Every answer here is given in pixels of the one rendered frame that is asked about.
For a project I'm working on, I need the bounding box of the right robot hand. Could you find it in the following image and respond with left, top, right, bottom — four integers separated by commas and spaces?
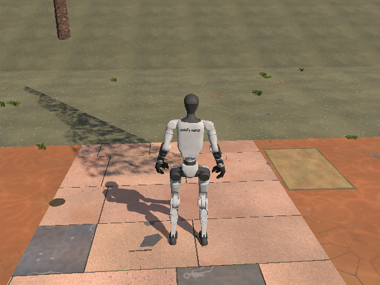
212, 166, 226, 179

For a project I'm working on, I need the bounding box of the left robot foot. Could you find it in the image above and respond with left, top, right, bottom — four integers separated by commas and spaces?
169, 231, 178, 245

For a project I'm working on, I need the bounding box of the left robot forearm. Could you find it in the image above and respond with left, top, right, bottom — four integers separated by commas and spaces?
157, 143, 167, 164

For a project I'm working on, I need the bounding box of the left robot hand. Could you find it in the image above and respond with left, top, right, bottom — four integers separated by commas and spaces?
155, 162, 169, 174

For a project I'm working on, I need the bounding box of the robot left upper arm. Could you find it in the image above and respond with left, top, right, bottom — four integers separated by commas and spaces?
162, 119, 178, 152

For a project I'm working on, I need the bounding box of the robot left thigh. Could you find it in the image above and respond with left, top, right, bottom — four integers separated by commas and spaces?
170, 166, 182, 208

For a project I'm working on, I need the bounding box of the right robot forearm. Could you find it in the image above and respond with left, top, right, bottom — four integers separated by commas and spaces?
213, 144, 224, 167

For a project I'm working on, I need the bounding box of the robot right upper arm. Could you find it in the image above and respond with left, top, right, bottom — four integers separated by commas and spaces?
203, 120, 219, 153

